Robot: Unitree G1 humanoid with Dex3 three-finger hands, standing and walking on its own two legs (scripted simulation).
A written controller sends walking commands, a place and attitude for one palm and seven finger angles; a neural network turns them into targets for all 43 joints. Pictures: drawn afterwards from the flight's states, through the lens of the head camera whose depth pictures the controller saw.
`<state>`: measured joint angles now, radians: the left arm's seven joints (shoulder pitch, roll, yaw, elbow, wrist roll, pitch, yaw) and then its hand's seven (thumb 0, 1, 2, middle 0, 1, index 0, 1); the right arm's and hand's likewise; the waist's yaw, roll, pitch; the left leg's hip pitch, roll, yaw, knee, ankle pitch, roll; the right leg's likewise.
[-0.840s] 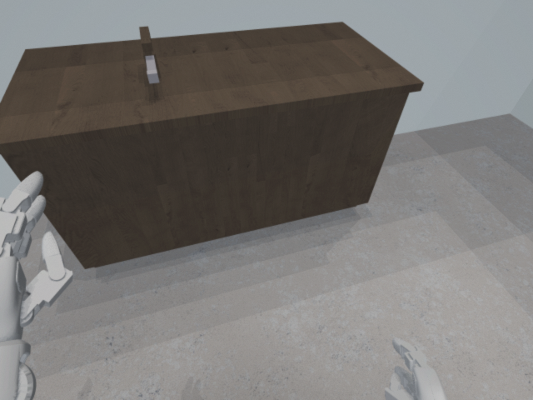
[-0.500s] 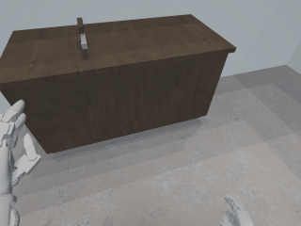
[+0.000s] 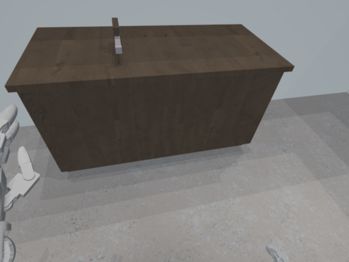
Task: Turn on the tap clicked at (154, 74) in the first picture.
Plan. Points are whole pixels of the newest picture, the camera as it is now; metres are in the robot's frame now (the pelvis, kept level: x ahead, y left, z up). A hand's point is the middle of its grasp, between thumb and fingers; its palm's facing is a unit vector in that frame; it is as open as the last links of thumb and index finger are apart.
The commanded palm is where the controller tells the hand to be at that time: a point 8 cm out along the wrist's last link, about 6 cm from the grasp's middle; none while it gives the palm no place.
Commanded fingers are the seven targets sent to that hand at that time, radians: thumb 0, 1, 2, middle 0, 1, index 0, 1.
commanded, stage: walk to a spot facing it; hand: left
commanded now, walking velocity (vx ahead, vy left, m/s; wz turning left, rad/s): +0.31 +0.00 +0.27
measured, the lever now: (118, 49) +0.94 +0.28 +0.06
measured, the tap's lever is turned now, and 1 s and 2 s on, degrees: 0 0 0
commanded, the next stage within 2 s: turn to face it in 0.60 s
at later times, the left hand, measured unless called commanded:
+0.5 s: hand (78, 137) +0.29 +0.20 +0.18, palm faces +0.48 -0.77 -0.43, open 7.4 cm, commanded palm +0.21 +0.25 +0.20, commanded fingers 0.00 0.90 0.90 -0.20 -0.30 -0.20 -0.30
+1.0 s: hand (57, 121) +0.32 +0.24 +0.20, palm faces +0.62 -0.69 -0.36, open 7.4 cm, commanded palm +0.26 +0.26 +0.20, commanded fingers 0.00 0.90 0.90 -0.20 -0.30 -0.20 -0.30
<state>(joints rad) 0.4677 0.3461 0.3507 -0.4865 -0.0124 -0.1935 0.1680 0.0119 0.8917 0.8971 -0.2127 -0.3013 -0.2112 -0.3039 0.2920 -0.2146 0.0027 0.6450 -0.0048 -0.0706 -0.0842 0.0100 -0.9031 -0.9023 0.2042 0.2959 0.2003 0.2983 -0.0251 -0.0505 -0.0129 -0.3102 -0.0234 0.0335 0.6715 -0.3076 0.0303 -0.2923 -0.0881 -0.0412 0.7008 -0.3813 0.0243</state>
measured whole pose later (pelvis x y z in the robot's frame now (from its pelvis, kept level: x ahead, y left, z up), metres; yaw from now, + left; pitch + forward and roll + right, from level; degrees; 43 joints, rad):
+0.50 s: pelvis +0.09 -0.05 +0.01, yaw +8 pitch -2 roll +0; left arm 0.41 0.33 0.32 -0.44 0.00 -0.20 0.13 0.01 0.89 0.90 -0.21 -0.30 -0.21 -0.30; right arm 0.20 -0.22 -0.01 0.68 -0.01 -0.07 -0.07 0.01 -0.90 -0.90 0.21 0.30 0.20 0.30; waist -0.02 0.04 0.04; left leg -0.42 0.00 -0.02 1.15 -0.44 -0.01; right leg -0.28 -0.05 -0.20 0.61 -0.30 -0.07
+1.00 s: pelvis +0.15 -0.05 +0.01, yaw +11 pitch -2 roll +1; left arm 0.39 0.37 0.37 -0.50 -0.02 -0.18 0.18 0.01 0.89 0.90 -0.21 -0.30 -0.21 -0.30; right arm 0.15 -0.11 0.05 0.57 -0.01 -0.08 -0.05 0.01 -0.90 -0.90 0.20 0.30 0.20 0.30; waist 0.04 -0.03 0.07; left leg -0.27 0.09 0.16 0.54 -0.22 0.00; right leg -0.33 -0.03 -0.06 0.81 -0.47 0.02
